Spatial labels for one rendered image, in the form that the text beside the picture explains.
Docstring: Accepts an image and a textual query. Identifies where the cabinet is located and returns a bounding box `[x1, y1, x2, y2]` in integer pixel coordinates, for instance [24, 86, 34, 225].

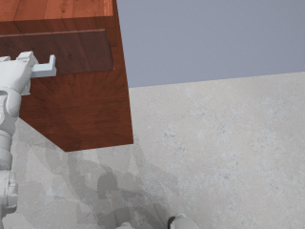
[0, 0, 134, 153]

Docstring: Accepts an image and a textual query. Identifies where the robot left forearm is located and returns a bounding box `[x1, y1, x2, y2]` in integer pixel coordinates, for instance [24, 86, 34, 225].
[0, 87, 22, 171]

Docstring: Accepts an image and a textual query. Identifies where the drawer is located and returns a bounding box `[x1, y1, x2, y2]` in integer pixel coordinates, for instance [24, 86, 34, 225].
[0, 28, 113, 74]

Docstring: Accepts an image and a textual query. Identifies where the robot left hand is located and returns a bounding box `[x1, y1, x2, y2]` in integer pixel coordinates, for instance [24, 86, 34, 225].
[0, 51, 39, 96]

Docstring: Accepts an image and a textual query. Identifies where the robot left shin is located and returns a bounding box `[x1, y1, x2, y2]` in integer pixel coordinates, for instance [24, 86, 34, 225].
[121, 222, 132, 227]

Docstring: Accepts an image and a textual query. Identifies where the robot right thigh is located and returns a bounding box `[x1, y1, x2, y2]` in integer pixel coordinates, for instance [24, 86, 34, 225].
[170, 218, 199, 229]

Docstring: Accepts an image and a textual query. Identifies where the handle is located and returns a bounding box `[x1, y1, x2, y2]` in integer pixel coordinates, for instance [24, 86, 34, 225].
[15, 54, 57, 78]

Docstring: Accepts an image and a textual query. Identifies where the robot left upper arm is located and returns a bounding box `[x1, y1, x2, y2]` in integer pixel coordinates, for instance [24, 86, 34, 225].
[0, 170, 18, 229]

